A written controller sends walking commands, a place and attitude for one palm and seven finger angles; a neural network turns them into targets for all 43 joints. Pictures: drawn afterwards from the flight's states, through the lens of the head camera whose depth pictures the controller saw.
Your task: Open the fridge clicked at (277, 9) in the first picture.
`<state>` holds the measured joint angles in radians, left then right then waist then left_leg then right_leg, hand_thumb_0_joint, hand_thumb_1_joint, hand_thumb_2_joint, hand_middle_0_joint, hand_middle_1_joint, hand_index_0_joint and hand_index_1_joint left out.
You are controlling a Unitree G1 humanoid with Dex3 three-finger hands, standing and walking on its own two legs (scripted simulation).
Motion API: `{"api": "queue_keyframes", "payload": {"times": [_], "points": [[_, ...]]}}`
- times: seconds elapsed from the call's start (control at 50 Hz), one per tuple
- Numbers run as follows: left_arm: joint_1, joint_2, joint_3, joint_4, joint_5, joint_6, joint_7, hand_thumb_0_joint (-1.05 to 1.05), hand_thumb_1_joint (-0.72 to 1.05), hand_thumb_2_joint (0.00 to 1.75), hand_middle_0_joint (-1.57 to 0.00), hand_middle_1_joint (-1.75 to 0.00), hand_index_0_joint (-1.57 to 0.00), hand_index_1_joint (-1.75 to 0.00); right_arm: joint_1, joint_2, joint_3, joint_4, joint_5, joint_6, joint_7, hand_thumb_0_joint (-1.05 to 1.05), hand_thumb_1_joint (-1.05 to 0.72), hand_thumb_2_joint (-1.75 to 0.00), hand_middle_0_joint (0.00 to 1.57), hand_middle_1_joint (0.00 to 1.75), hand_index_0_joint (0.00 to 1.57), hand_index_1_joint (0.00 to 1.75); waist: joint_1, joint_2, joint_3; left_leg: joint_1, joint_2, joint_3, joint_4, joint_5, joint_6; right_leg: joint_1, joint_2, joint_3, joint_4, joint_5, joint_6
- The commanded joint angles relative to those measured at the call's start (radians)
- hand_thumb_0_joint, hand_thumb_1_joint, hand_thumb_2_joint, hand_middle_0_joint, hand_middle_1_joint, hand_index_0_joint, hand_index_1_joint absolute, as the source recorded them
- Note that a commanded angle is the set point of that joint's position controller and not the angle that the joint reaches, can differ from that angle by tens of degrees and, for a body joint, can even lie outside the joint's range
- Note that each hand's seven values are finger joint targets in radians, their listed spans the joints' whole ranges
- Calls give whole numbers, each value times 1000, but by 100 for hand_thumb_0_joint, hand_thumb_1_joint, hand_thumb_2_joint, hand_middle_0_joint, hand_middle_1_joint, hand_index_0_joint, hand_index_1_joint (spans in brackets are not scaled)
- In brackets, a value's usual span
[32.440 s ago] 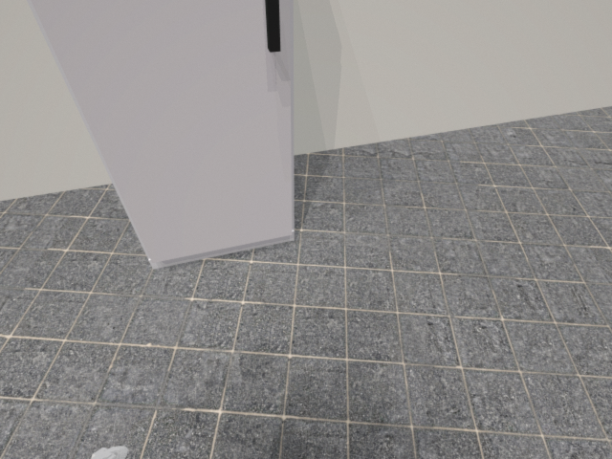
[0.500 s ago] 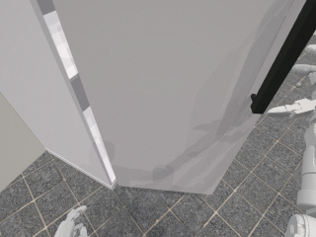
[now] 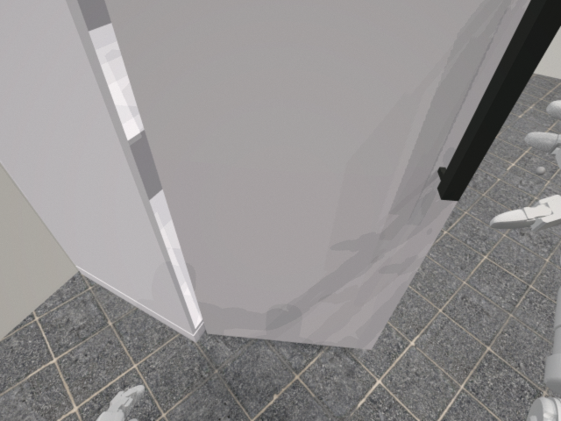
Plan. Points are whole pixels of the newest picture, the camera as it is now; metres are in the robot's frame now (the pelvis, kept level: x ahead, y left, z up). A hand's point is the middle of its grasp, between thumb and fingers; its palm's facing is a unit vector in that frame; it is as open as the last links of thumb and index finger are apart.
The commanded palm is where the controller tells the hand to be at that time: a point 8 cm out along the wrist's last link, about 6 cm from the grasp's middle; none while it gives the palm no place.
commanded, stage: slip the hand off the handle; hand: right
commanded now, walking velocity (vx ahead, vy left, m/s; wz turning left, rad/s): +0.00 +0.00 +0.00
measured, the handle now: (493, 89) +0.47 -0.24 +0.27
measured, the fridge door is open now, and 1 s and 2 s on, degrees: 67 67 67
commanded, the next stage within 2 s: draw the hand back to the body in 0.50 s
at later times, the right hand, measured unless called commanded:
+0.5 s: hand out of the picture +0.30 -0.27 +0.23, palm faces +0.31 +0.95 -0.09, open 14.7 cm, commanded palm +0.25 -0.30 +0.23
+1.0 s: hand out of the picture +0.26 -0.26 +0.21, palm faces +0.23 +0.97 +0.02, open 14.7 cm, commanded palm +0.21 -0.30 +0.21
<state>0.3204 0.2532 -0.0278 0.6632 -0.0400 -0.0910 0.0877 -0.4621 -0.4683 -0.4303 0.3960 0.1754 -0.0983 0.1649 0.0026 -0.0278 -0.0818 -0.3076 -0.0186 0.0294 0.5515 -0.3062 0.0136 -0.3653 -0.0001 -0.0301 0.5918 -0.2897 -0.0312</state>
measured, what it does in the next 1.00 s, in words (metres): stands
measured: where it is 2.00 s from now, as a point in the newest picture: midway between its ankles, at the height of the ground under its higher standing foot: outside the picture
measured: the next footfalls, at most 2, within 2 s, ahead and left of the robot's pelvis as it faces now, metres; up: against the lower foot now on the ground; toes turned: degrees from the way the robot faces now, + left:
none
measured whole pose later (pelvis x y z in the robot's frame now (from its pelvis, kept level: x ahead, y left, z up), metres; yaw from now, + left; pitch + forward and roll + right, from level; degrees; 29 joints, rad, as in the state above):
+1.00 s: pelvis +0.01 +0.01 +0.01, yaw -2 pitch -2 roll +0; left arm 0.16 0.24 -0.09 0.62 -0.08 -0.14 0.10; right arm -0.08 -0.40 -0.45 -0.11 0.36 0.43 0.22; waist -0.07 -0.05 -0.11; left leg -0.15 -0.01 0.05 0.49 -0.31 0.02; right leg -0.21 0.01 0.00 0.52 -0.27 -0.02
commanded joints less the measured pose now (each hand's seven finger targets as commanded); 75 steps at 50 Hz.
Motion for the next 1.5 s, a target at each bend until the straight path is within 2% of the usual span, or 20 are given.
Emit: {"api": "queue_keyframes", "payload": {"times": [0.0,0.04,0.12,0.26,0.44,0.54,0.6,0.62,0.64,0.68,0.74,0.88,0.98,1.02,1.1,1.12,1.18,1.22,1.36,1.48], "points": [[-94,142,43,-153,-2,-56,15,0,90,90,-20,-30,-20,-30,-334,-312,-110,-249,26,-74,-14,0,55,-20,25,115,25,115,-36,-4,-194,22,-8,-18,-70,198,14,128,-4,53,-85,188,-4],[-102,141,42,-152,0,-61,19,0,90,90,-20,-30,-20,-30,-350,-340,-128,-297,23,-90,-21,0,55,-20,25,115,25,115,-38,-45,-204,30,-7,-25,-71,183,17,136,-2,48,-80,181,-5],[-123,128,35,-153,-1,-83,21,0,90,90,-20,-30,-20,-30,-361,-249,-32,-364,9,-98,-23,0,55,-20,25,115,25,115,-17,-129,-190,-30,-12,-21,-78,124,19,176,-1,63,-86,138,-1],[-149,131,28,-152,-5,-103,33,0,90,90,-20,-30,-20,-30,-236,-231,-45,-367,49,-54,-4,0,55,-20,25,115,25,115,-36,-17,-182,19,-1,-24,-97,108,12,145,0,65,-98,101,-6],[-202,114,20,-178,2,-115,17,0,90,90,-20,-30,-20,-30,-45,-199,-82,-564,68,-28,-30,0,55,-20,25,115,25,115,-79,-39,-188,74,1,-13,-74,237,15,180,1,48,-88,216,0],[-206,115,14,-157,-3,-109,32,0,90,90,-20,-30,-20,-30,-52,-188,-66,-555,71,17,-23,0,55,-20,25,115,25,115,-47,7,-86,27,2,-13,-108,182,4,157,-1,46,-100,154,-2],[-222,110,7,-150,-4,-118,50,0,90,90,-20,-30,-20,-30,-145,-172,-28,-562,67,26,-15,0,55,-20,25,115,25,115,-29,-40,-68,-5,3,-21,-125,111,6,171,5,58,-110,101,-3],[-261,122,-3,-151,-33,-122,62,0,90,90,-20,-30,-20,-30,-104,-146,-8,-417,141,178,22,0,55,-20,25,115,25,115,-51,-54,-106,54,10,-22,-140,94,13,166,6,75,-141,52,0],[-286,121,-7,-170,-42,-127,72,0,90,90,-20,-30,-20,-30,-144,-133,14,-503,159,248,42,0,55,-20,25,115,25,115,-55,-74,-121,74,18,-28,-154,107,9,190,6,71,-137,72,-4],[-295,120,-10,-178,-40,-137,80,0,90,90,-20,-30,-20,-30,-185,-193,-22,-573,153,336,55,0,55,-20,25,115,25,115,-68,-117,-192,111,23,-25,-142,187,10,228,15,74,-128,152,-8],[-316,117,-18,-196,-46,-141,66,0,90,90,-20,-30,-20,-30,-147,-229,-34,-624,143,459,75,0,55,-20,25,115,25,115,-87,-74,-240,163,23,-13,-122,299,11,259,13,84,-121,254,-10],[-307,106,-15,-201,-36,-122,20,0,90,90,-20,-30,-20,-30,164,-178,-139,-644,193,441,43,0,55,-20,25,115,25,115,-106,74,-149,161,10,8,-110,391,0,226,9,70,-125,302,1],[-334,106,-16,-219,-46,-81,11,0,90,90,-20,-30,-20,-30,195,-150,-94,-708,166,523,39,0,55,-20,25,115,25,115,-96,-30,-73,118,14,1,-128,315,4,214,7,56,-137,263,1],[-336,99,-17,-227,-44,-88,17,0,90,90,-20,-30,-20,-30,122,-137,-56,-795,154,511,34,0,51,-22,25,113,25,113,-80,-107,-83,95,10,-1,-131,275,10,246,9,62,-135,255,-1],[-321,90,-23,-221,-33,-127,36,0,90,90,-20,-30,-20,-30,77,-132,-36,-932,153,403,21,0,37,-29,24,104,24,104,-62,-116,-116,85,-5,5,-136,210,13,293,8,82,-140,218,-2],[-294,108,-7,-207,24,-147,19,0,90,90,-20,-30,-20,-30,101,-265,-70,-961,4,271,-131,0,33,-31,24,102,24,102,-67,-133,-21,49,10,-27,-196,162,8,240,25,75,-147,172,2],[-270,97,-5,-169,34,-141,6,0,90,90,-20,-30,-20,-30,312,-119,6,-845,-34,163,-232,0,22,-36,24,96,24,96,-56,-19,-1,76,22,-8,-183,100,10,210,9,80,-173,105,4],[-264,93,2,-166,34,-130,5,0,90,90,-20,-30,-20,-30,365,-108,8,-852,-47,107,-252,0,15,-39,24,92,24,92,-60,-43,-33,107,25,-11,-181,102,11,237,6,70,-186,101,1],[-267,95,20,-161,34,-104,9,0,90,90,-20,-30,-20,-30,507,-95,8,-828,-71,16,-275,0,-10,-51,23,77,23,77,-66,20,9,141,29,-17,-225,100,0,241,-4,47,-216,111,-9],[-273,87,27,-160,44,-107,9,0,90,90,-20,-30,-20,-30,585,-117,-23,-905,-89,-32,-282,0,-32,-62,22,64,22,64,-80,-55,-23,191,31,-15,-217,187,7,274,0,45,-220,197,-7]]}}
